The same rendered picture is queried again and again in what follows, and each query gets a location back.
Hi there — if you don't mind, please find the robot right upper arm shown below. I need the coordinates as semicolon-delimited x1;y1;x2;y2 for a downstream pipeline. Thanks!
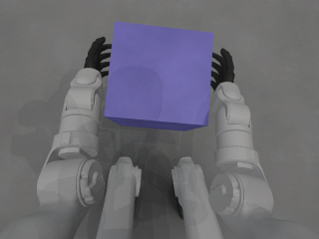
208;170;319;239

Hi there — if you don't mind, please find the robot left upper arm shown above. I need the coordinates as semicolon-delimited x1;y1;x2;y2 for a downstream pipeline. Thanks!
0;157;106;239

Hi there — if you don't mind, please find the left robot forearm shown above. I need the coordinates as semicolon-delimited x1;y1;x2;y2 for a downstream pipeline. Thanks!
37;68;104;200

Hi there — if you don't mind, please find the robot left hand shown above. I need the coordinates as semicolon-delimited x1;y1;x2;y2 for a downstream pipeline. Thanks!
84;37;112;77

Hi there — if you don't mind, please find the carton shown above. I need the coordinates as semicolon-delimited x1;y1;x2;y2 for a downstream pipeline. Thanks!
104;21;213;131

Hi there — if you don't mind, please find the right robot thigh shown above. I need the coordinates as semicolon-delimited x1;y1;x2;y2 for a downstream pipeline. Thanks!
171;162;224;239

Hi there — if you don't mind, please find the right robot forearm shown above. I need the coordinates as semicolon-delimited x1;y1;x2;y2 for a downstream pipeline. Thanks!
210;82;269;186

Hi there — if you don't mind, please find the left robot thigh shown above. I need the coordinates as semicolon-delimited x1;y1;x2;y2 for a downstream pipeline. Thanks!
96;162;142;239

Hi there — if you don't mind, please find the robot thigh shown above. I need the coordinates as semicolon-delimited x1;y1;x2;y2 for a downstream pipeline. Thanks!
171;162;224;239
96;162;142;239

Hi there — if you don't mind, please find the robot right hand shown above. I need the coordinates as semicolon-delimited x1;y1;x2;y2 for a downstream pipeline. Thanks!
210;48;235;92

